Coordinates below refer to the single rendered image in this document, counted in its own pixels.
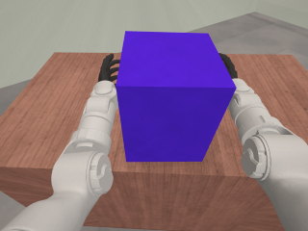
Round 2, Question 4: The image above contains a robot left hand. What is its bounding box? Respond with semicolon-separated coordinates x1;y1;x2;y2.
98;53;120;87

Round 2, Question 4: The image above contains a left robot upper arm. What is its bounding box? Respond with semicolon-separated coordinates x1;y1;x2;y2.
0;150;114;231

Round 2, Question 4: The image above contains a robot right hand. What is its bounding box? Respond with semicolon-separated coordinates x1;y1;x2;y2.
219;53;238;79

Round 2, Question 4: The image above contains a right robot upper arm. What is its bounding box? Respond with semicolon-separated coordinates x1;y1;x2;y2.
241;134;308;231

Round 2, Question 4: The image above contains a pedestal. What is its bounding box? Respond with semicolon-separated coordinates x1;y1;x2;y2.
0;52;308;231

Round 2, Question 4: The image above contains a right robot forearm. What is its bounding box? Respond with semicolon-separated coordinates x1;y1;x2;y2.
227;78;308;146

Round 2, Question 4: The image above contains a carton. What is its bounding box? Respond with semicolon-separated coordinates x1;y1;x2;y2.
115;31;236;163

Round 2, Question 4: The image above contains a left robot forearm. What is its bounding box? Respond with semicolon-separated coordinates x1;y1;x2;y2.
51;80;119;188

